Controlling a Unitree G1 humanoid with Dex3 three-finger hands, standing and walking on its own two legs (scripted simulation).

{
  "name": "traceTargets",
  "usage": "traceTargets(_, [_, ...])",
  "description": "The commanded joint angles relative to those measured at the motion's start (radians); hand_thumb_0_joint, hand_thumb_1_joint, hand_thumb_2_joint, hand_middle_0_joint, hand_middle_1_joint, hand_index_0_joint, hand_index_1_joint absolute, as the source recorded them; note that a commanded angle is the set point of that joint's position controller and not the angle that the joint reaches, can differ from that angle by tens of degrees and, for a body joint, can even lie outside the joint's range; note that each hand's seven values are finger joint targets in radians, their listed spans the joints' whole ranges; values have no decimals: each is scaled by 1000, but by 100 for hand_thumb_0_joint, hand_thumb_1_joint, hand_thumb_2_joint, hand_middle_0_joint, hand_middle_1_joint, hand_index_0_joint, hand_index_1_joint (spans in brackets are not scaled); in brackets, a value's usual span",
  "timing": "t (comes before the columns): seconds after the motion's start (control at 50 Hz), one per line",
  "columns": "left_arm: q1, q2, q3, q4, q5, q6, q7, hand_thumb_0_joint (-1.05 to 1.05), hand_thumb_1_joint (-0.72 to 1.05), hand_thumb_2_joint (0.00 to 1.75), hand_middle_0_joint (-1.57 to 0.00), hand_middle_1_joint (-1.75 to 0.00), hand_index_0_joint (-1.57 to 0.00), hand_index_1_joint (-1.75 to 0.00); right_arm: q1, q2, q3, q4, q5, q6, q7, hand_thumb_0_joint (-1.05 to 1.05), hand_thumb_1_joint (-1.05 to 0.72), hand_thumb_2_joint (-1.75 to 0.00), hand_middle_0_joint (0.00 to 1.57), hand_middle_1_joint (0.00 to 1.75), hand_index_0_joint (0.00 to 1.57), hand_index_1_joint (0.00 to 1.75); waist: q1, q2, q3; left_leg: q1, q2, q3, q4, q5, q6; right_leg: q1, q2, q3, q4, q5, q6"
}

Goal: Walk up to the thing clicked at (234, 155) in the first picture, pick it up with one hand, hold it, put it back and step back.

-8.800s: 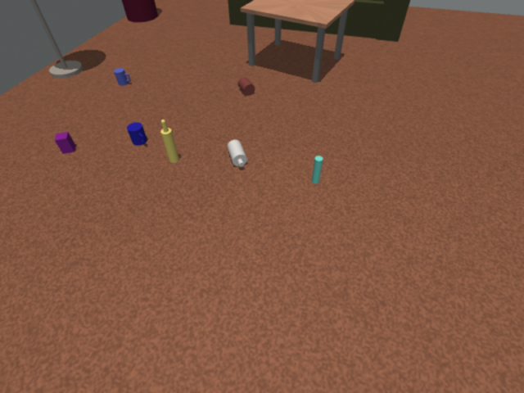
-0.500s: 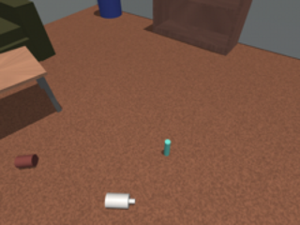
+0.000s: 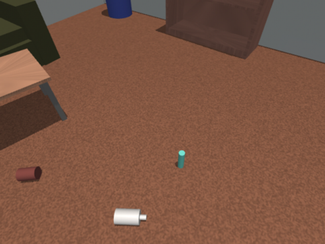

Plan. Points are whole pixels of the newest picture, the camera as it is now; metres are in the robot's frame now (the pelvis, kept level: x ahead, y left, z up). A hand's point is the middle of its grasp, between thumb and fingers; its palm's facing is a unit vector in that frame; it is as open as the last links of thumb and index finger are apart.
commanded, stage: stand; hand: left
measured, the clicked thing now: (131, 216) +0.42 +0.22 -0.74
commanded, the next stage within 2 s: none
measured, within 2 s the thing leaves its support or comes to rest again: neither
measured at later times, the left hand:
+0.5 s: hand out of the picture +0.08 +0.25 -0.16, palm faces -0.03 -0.94 -0.35, open 7.4 cm
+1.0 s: hand out of the picture +0.07 +0.26 -0.16, palm faces -0.02 -0.94 -0.35, open 7.4 cm
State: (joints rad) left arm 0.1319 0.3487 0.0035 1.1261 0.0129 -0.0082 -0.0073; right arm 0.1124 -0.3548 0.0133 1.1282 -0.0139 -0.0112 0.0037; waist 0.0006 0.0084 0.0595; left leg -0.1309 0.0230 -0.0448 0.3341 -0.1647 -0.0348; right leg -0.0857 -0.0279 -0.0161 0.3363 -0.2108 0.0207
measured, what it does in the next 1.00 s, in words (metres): stands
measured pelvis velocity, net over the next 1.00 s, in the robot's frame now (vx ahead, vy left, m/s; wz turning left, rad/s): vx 0.00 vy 0.00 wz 0.00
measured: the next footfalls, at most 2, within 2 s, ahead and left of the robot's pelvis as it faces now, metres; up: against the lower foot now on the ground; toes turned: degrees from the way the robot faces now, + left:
none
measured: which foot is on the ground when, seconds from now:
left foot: down 0.00-1.00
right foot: down 0.00-1.00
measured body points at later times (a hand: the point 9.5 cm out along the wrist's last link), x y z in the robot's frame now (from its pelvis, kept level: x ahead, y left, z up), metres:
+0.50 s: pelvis +0.01 +0.00 +0.00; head +0.02 +0.00 +0.45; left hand +0.08 +0.30 -0.13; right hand +0.09 -0.30 -0.14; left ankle +0.01 +0.14 -0.75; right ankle -0.02 -0.13 -0.75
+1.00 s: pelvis +0.00 +0.00 +0.00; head +0.01 +0.00 +0.45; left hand +0.07 +0.30 -0.13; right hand +0.08 -0.30 -0.13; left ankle +0.01 +0.14 -0.75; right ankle -0.02 -0.13 -0.75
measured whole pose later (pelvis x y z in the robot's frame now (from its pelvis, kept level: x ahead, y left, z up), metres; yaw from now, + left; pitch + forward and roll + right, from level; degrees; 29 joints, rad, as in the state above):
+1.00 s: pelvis +0.00 +0.00 +0.00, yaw +0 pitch -3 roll +0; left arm 0.13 0.35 0.01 1.12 0.02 -0.01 0.00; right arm 0.11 -0.35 0.01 1.11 -0.01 -0.01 0.00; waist 0.00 0.00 0.06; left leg -0.12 0.02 -0.04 0.34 -0.17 -0.03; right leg -0.07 -0.03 -0.02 0.33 -0.21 0.02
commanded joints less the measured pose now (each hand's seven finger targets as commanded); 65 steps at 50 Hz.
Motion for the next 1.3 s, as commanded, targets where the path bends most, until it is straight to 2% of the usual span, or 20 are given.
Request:
traceTargets(0.0, [-28, 223, 43, -60, -3, -17, 14, 0, 90, 90, -20, -30, -20, -30, -44, -211, -46, -61, 6, -15, -12, 0, -90, -90, 20, 30, 20, 30, 5, -15, -67, 21, 96, -69, -42, 128, 47, -22, -103, 73, -70, 99, -37])
traceTargets(0.08, [-26, 220, 41, -59, -3, -19, 13, 0, 90, 90, -20, -30, -20, -30, -37, -212, -44, -58, 7, -15, -10, 0, -90, -90, 20, 30, 20, 30, 4, -17, -60, 24, 96, -72, -45, 118, 44, -34, -102, 76, -74, 85, -35])
traceTargets(0.12, [-44, 226, 44, -66, -2, -18, 14, 0, 90, 90, -20, -30, -20, -30, -30, -211, -44, -61, 4, -15, -11, 0, -90, -90, 20, 30, 20, 30, -2, -15, -69, 10, 96, -67, -42, 136, 43, -14, -105, 78, -68, 110, -38])
traceTargets(0.18, [-35, 222, 42, -63, -5, -16, 13, 0, 90, 90, -20, -30, -20, -30, -35, -212, -43, -58, 5, -15, -12, 0, -90, -90, 20, 30, 20, 30, 4, -1, -70, 6, 96, -69, -46, 141, 41, -5, -104, 76, -63, 106, -37])
traceTargets(0.2, [-20, 218, 41, -63, -4, -18, 12, 0, 90, 90, -20, -30, -20, -30, -43, -218, -45, -60, 6, -16, -12, 0, -90, -90, 20, 30, 20, 30, 12, 3, -83, 23, 99, -67, -35, 147, 46, -8, -106, 76, -68, 118, -36])
traceTargets(0.22, [-33, 227, 43, -62, -3, -18, 14, 0, 90, 90, -20, -30, -20, -30, -30, -210, -43, -58, 6, -16, -13, 0, -90, -90, 20, 30, 20, 30, 1, -11, -80, 12, 98, -65, -37, 157, 46, 3, -108, 79, -63, 137, -38])
traceTargets(0.24, [-35, 223, 43, -67, -2, -18, 14, 0, 90, 90, -20, -30, -20, -30, -29, -213, -43, -60, 4, -17, -13, 0, -90, -90, 20, 30, 20, 30, 4, -6, -90, 14, 100, -65, -35, 183, 44, 13, -108, 75, -56, 161, -37])
traceTargets(0.36, [-32, 222, 42, -61, -6, -18, 15, 0, 90, 90, -20, -30, -20, -30, -32, -209, -41, -61, 7, -17, -13, 0, -90, -90, 20, 30, 20, 30, 6, -11, -86, 31, 101, -67, -33, 190, 44, 5, -108, 71, -54, 153, -35])
traceTargets(0.68, [-37, 217, 42, -67, -5, -18, 18, 0, 90, 90, -20, -30, -20, -30, -28, -208, -42, -70, 6, -16, -15, 0, -90, -90, 20, 30, 20, 30, 4, -9, -89, 35, 105, -59, -24, 252, 48, 30, -109, 64, -50, 230, -34])
traceTargets(0.76, [-35, 219, 43, -67, -3, -18, 18, 0, 90, 90, -20, -30, -20, -30, -39, -212, -45, -72, 7, -15, -16, 0, -90, -90, 20, 30, 20, 30, 6, -8, -80, 44, 104, -62, -26, 228, 48, 11, -106, 65, -59, 199, -34])
traceTargets(0.9, [-31, 218, 45, -66, -1, -17, 16, 0, 90, 90, -20, -30, -20, -30, -40, -214, -50, -73, 4, -13, -14, 0, -90, -90, 20, 30, 20, 30, 5, -5, -56, 21, 97, -61, -39, 121, 51, -8, -104, 73, -81, 104, -36])
traceTargets(0.96, [-39, 221, 47, -67, -2, -17, 15, 0, 90, 90, -20, -30, -20, -30, -27, -209, -46, -71, 5, -16, -13, 0, -90, -90, 20, 30, 20, 30, 2, -1, -62, 7, 99, -66, -49, 152, 49, 12, -104, 71, -65, 127, -37])
traceTargets(1.14, [-29, 219, 44, -65, -2, -15, 13, 0, 90, 90, -20, -30, -20, -30, -27, -212, -50, -68, 4, -14, -13, 0, -90, -90, 20, 30, 20, 30, 3, -3, -52, 9, 95, -70, -52, 103, 49, -16, -102, 74, -77, 66, -38])
traceTargets(1.18, [-33, 221, 45, -67, -2, -17, 13, 0, 90, 90, -20, -30, -20, -30, -23, -211, -49, -68, 5, -14, -13, 0, -90, -90, 20, 30, 20, 30, 2, -12, -66, 12, 96, -66, -41, 125, 52, -2, -106, 78, -74, 97, -39])
traceTargets(1.28, [-28, 221, 44, -65, -2, -16, 13, 0, 90, 90, -20, -30, -20, -30, -19, -209, -48, -66, 3, -15, -13, 0, -90, -90, 20, 30, 20, 30, 2, -10, -60, 6, 95, -68, -44, 110, 52, -7, -107, 80, -74, 89, -40])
